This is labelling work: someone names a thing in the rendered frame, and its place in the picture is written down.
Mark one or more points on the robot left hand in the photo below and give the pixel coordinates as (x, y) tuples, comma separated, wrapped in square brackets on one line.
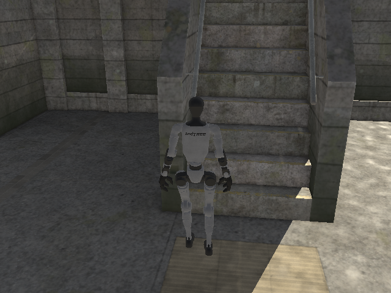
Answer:
[(163, 182)]

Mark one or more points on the robot left foot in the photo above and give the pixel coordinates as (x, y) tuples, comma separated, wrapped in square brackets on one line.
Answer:
[(190, 242)]

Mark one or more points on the robot right foot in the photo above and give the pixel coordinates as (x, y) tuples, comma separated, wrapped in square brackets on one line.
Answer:
[(208, 250)]

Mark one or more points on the robot right upper arm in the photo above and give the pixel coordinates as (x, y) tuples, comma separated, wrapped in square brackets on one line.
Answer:
[(214, 129)]

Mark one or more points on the robot left upper arm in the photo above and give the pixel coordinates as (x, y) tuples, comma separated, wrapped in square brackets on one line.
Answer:
[(177, 128)]

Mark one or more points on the robot left forearm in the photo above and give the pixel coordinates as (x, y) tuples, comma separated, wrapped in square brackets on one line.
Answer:
[(167, 164)]

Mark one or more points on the robot right forearm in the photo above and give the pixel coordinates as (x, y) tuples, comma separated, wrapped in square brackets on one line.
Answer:
[(224, 165)]

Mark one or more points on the robot right hand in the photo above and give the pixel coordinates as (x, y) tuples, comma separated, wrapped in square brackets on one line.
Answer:
[(228, 183)]

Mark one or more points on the robot foot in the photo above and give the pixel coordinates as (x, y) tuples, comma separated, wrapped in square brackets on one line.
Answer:
[(190, 242), (208, 250)]

